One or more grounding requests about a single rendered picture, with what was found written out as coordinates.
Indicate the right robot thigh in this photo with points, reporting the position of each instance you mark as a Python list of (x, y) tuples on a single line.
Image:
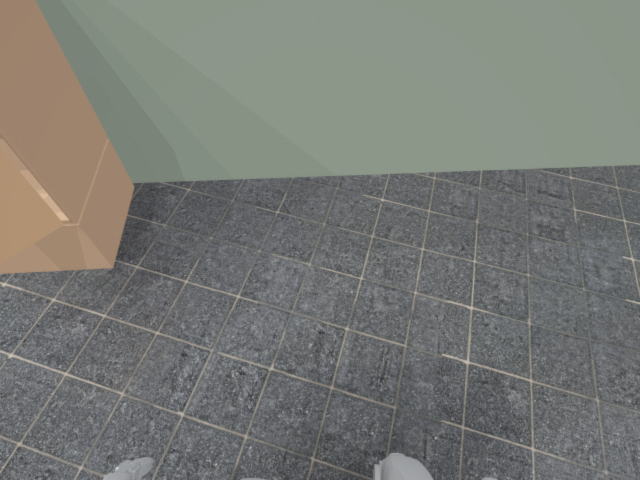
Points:
[(396, 467)]

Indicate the robot left hand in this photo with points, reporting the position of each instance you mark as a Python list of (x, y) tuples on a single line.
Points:
[(131, 470)]

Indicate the cupboard door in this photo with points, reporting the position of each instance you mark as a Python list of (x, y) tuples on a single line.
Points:
[(25, 217)]

